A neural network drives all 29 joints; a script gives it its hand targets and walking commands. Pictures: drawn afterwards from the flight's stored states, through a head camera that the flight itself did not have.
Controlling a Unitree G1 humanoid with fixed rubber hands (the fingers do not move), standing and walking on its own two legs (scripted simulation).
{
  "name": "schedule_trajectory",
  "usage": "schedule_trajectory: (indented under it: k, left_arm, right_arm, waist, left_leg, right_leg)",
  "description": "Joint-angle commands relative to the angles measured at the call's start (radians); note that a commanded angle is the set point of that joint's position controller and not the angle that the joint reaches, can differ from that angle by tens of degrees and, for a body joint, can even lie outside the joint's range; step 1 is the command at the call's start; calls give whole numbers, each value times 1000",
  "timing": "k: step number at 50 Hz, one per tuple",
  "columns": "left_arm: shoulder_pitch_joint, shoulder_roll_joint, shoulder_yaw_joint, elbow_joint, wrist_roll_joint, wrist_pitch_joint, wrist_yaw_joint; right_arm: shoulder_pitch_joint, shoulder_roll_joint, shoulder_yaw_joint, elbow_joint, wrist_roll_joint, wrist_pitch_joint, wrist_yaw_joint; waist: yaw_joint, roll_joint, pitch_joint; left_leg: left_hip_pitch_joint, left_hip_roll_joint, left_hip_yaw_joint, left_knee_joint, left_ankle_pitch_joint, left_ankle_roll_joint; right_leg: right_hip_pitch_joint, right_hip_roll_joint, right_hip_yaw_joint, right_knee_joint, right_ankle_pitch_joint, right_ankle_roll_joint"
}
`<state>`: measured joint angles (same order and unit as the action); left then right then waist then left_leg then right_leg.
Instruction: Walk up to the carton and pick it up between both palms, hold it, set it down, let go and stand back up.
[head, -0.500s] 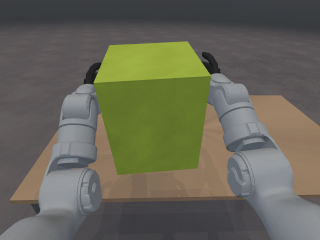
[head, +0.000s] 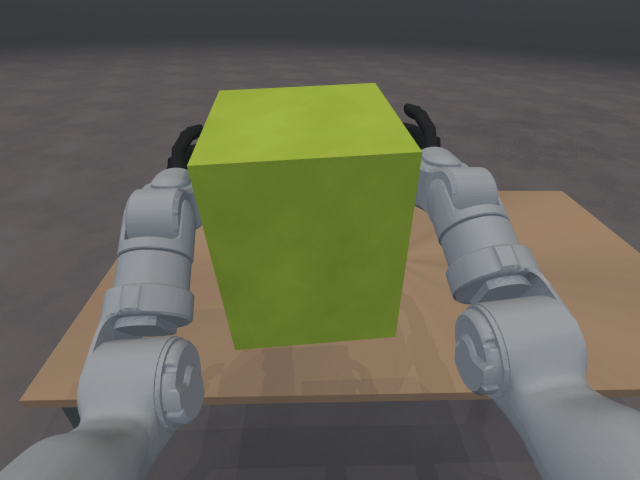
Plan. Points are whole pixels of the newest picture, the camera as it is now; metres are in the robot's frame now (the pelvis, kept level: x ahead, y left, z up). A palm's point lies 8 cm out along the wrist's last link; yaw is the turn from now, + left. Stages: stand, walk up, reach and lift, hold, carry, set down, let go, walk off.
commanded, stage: hold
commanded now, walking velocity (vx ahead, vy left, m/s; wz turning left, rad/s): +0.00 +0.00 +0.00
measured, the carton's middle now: (306, 213) +0.37 +0.02 +0.24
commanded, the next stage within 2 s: set down in 0.28 s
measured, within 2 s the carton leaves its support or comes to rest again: neither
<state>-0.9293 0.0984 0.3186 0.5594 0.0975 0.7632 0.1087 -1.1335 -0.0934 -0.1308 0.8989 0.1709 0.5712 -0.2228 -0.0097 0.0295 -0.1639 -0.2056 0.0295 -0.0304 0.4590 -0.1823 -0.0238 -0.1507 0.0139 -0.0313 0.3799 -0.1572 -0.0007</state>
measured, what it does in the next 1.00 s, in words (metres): stands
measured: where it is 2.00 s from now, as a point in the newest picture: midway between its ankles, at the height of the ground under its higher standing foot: outside the picture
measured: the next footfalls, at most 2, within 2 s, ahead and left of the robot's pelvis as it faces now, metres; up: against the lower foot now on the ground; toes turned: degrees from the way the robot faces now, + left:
none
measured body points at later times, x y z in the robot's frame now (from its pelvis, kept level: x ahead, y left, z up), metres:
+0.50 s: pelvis +0.00 +0.00 +0.00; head -0.09 +0.01 +0.44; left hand +0.39 +0.18 +0.28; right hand +0.40 -0.11 +0.31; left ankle +0.05 +0.12 -0.74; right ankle +0.04 -0.12 -0.74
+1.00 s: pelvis +0.03 +0.00 +0.00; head -0.04 +0.02 +0.45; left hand +0.43 +0.18 +0.24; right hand +0.44 -0.11 +0.25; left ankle +0.05 +0.12 -0.74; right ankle +0.04 -0.12 -0.74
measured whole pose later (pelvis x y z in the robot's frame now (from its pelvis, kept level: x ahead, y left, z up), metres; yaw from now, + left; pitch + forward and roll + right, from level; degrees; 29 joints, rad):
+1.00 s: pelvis +0.03 +0.00 +0.00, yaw +0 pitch -7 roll -1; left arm -0.90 0.06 0.36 0.59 0.20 0.57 0.07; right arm -1.01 -0.06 -0.14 0.97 0.17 0.19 -0.17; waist -0.01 -0.03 -0.04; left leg -0.10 0.03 -0.03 0.45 -0.22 -0.02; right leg -0.04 0.01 -0.03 0.35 -0.19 0.00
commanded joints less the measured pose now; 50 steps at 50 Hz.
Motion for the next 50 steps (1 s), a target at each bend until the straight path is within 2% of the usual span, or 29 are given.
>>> schedule_trajectory:
  k: [1, 2, 4, 5, 8, 11, 12, 13, 14, 15, 18, 20, 21, 23, 24, 26, 27, 30, 31, 34, 36, 37, 38, 39, 42, 46, 47, 49, 50]
  left_arm:
    - [-924, -680, -375, -224, -135, -80, -196]
    - [-947, -684, -389, -273, -136, -82, -195]
    - [-966, -680, -369, -223, -130, -85, -196]
    - [-979, -688, -394, -292, -140, -92, -194]
    - [-940, -665, -363, -230, -128, -81, -198]
    - [-977, -676, -378, -256, -136, -85, -195]
    - [-972, -679, -361, -241, -123, -80, -194]
    - [-945, -662, -345, -189, -114, -79, -198]
    - [-967, -662, -352, -225, -120, -82, -199]
    - [-923, -631, -319, -127, -110, -62, -195]
    - [-959, -659, -364, -182, -132, -89, -195]
    - [-992, -666, -345, -184, -109, -111, -190]
    - [-1000, -658, -348, -191, -103, -118, -191]
    - [-985, -637, -299, -146, -73, -141, -196]
    - [-996, -631, -276, -144, -54, -155, -204]
    - [-971, -593, -196, -77, 8, -176, -215]
    - [-923, -579, -173, -47, 25, -183, -221]
    - [-831, -550, -109, 60, 84, -202, -244]
    - [-794, -548, -111, 82, 91, -204, -251]
    - [-783, -530, -107, 36, 101, -229, -253]
    - [-774, -522, -127, -26, 92, -248, -243]
    - [-743, -538, -132, -25, 91, -253, -239]
    - [-725, -546, -158, -59, 83, -262, -234]
    - [-686, -548, -164, -81, 83, -263, -231]
    - [-648, -571, -200, -126, 79, -267, -226]
    - [-606, -634, -296, -254, 41, -279, -204]
    - [-599, -655, -333, -274, 29, -280, -197]
    - [-579, -662, -346, -284, 35, -277, -186]
    - [-591, -662, -360, -280, 27, -273, -186]
  right_arm:
    - [-725, 677, 250, -284, 268, -12, 107]
    - [-729, 676, 259, -296, 277, -13, 107]
    - [-735, 677, 242, -254, 269, -7, 110]
    - [-724, 695, 252, -294, 271, -14, 110]
    - [-736, 678, 255, -287, 276, -9, 102]
    - [-725, 681, 251, -266, 272, -7, 104]
    - [-737, 684, 240, -255, 269, -5, 107]
    - [-743, 673, 232, -251, 262, -8, 106]
    - [-723, 681, 228, -244, 253, -5, 109]
    - [-689, 715, 237, -173, 252, 4, 109]
    - [-712, 717, 220, -200, 252, -35, 117]
    - [-745, 708, 213, -194, 231, -63, 126]
    - [-731, 703, 197, -173, 226, -73, 128]
    - [-742, 669, 145, -140, 179, -107, 130]
    - [-751, 655, 114, -134, 149, -131, 132]
    - [-728, 627, 45, -46, 81, -163, 148]
    - [-721, 616, 45, -50, 65, -191, 154]
    - [-653, 573, -16, 25, -15, -249, 177]
    - [-634, 565, -22, 39, -30, -260, 180]
    - [-621, 555, -21, 37, -49, -315, 191]
    - [-597, 578, 23, 6, -38, -338, 187]
    - [-591, 577, 44, -17, -33, -352, 188]
    - [-571, 577, 59, -27, -25, -362, 187]
    - [-550, 574, 99, -38, -8, -369, 185]
    - [-512, 563, 152, -68, 10, -383, 177]
    - [-539, 577, 273, -224, 70, -418, 167]
    - [-548, 571, 288, -272, 79, -429, 164]
    - [-557, 579, 323, -300, 97, -431, 160]
    - [-549, 588, 325, -297, 92, -427, 159]
  waist:
    - [-115, 18, -363]
    - [-115, 41, -391]
    - [-111, 24, -334]
    - [-118, 32, -407]
    - [-110, 8, -362]
    - [-118, 38, -365]
    - [-104, 35, -351]
    - [-104, 18, -312]
    - [-109, 15, -327]
    - [-94, -54, -237]
    - [-102, -9, -319]
    - [-87, 11, -324]
    - [-97, 12, -322]
    - [-83, 12, -274]
    - [-96, 9, -261]
    - [-77, 15, -195]
    - [-52, 13, -180]
    - [-44, 10, -102]
    - [-54, 9, -89]
    - [-38, 26, -94]
    - [-26, -5, -123]
    - [-19, 6, -131]
    - [-25, 7, -154]
    - [-9, 12, -181]
    - [-17, 31, -197]
    - [-1, 52, -333]
    - [-18, 60, -364]
    - [-8, 58, -363]
    - [-19, 40, -332]
  left_leg:
    - [39, -80, -14, -146, 40, -23]
    - [60, -77, -17, -133, 75, -30]
    - [22, -82, -18, -147, 9, -21]
    - [53, -81, -19, -137, 54, -25]
    - [35, -80, -11, -133, 52, -22]
    - [48, -81, -12, -132, 34, -24]
    - [30, -79, -13, -145, 7, -26]
    - [15, -78, -12, -149, -12, -19]
    - [26, -77, -13, -151, -8, -19]
    - [7, -66, -4, -182, -40, 19]
    - [49, -61, -2, -159, 49, 3]
    - [51, -61, 2, -159, 20, 5]
    - [65, -59, -1, -160, 33, -2]
    - [55, -60, 3, -171, -12, -1]
    - [64, -62, 7, -176, -23, -2]
    - [48, -64, 19, -203, -93, 5]
    - [57, -62, 24, -201, -67, 4]
    - [55, -61, 40, -222, -99, 8]
    - [75, -65, 44, -220, -85, 6]
    - [88, -60, 54, -221, -35, 2]
    - [127, -63, 62, -211, 38, -1]
    - [142, -61, 60, -202, 77, -4]
    - [165, -60, 60, -189, 138, -11]
    - [197, -61, 63, -175, 219, -15]
    - [246, -61, 64, -149, 335, -29]
    - [357, -54, 52, -76, 614, -51]
    - [376, -57, 47, -53, 666, -66]
    - [394, -51, 41, -40, 684, -65]
    - [380, -52, 42, -46, 642, -63]
  right_leg:
    - [191, 47, 44, -110, 99, 29]
    - [197, 51, 43, -100, 127, 29]
    - [171, 45, 43, -114, 56, 33]
    - [188, 51, 39, -98, 106, 34]
    - [189, 47, 39, -111, 106, 35]
    - [167, 46, 42, -107, 84, 33]
    - [169, 48, 42, -115, 59, 30]
    - [159, 46, 42, -120, 33, 32]
    - [159, 47, 41, -117, 42, 32]
    - [143, 52, 35, -126, -34, 36]
    - [154, 54, 39, -113, 35, 32]
    - [157, 50, 37, -112, 6, 28]
    - [162, 51, 36, -115, 3, 26]
    - [155, 51, 29, -126, -35, 22]
    - [161, 46, 31, -131, -48, 21]
    - [148, 40, 18, -133, -123, 19]
    - [162, 34, 18, -133, -110, 12]
    - [169, 29, 1, -143, -178, 11]
    - [177, 25, -3, -140, -161, 11]
    - [199, 26, -9, -129, -122, 12]
    - [229, 28, -11, -125, -50, 20]
    - [235, 28, -12, -121, -17, 17]
    - [253, 30, -17, -116, 30, 19]
    - [275, 36, -17, -110, 86, 19]
    - [301, 39, -19, -106, 172, 20]
    - [319, 56, -24, -98, 325, 19]
    - [317, 63, -30, -95, 355, 23]
    - [298, 64, -29, -99, 353, 14]
    - [284, 62, -31, -109, 339, 16]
